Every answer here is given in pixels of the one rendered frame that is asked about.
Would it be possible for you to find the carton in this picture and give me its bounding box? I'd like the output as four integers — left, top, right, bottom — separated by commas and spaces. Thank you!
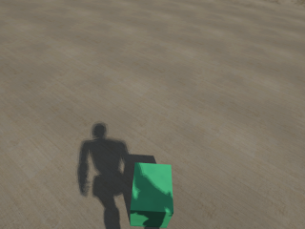
130, 162, 173, 228

